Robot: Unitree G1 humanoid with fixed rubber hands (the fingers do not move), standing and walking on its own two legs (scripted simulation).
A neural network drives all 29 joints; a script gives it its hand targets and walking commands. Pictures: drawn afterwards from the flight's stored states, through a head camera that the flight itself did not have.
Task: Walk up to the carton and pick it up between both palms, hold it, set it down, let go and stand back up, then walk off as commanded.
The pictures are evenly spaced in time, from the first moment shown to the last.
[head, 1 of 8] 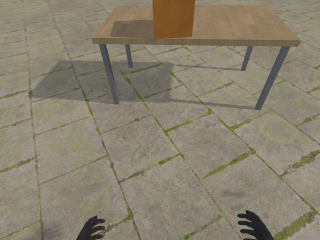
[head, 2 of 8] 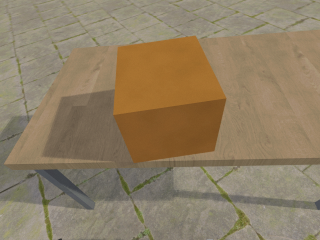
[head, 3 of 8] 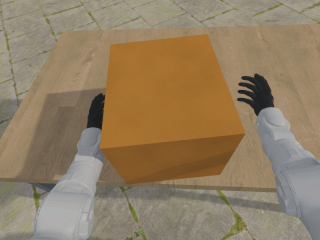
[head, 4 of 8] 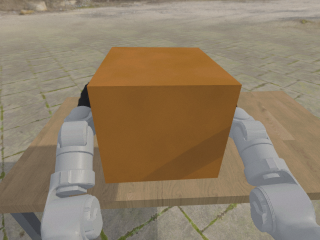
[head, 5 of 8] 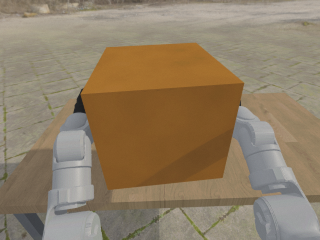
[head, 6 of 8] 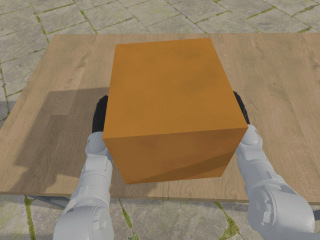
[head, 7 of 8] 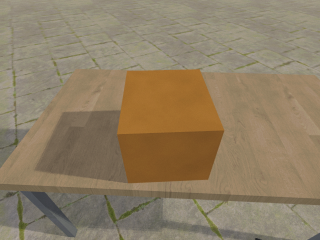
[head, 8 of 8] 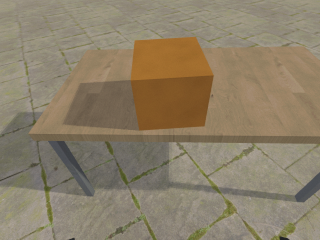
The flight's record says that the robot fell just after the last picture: no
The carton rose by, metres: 0.24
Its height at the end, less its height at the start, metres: +0.00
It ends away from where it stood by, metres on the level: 0.02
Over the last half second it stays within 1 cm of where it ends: yes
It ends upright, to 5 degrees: yes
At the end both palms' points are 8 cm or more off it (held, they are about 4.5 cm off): yes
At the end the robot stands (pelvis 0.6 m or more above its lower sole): yes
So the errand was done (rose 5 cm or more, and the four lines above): yes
